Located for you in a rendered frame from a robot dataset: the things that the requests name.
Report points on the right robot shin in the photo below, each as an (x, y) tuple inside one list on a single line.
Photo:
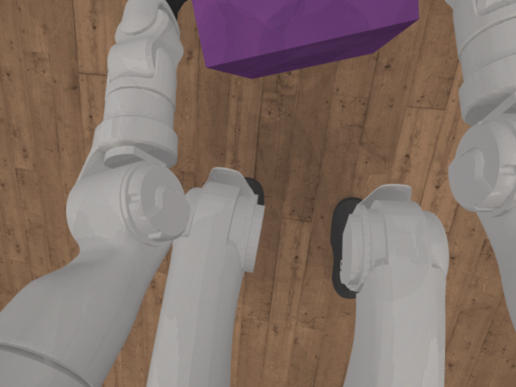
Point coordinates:
[(438, 237)]

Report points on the right robot upper arm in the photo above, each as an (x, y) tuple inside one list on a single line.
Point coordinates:
[(482, 179)]

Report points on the right robot forearm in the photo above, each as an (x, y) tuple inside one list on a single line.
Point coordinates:
[(486, 44)]

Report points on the right robot thigh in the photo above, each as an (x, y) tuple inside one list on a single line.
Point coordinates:
[(400, 326)]

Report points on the carton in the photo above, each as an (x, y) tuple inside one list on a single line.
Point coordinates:
[(258, 38)]

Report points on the left robot upper arm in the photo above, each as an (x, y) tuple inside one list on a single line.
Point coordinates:
[(66, 328)]

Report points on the left robot hand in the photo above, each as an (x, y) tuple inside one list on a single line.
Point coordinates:
[(175, 5)]

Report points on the left robot forearm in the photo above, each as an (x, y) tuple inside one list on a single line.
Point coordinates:
[(140, 99)]

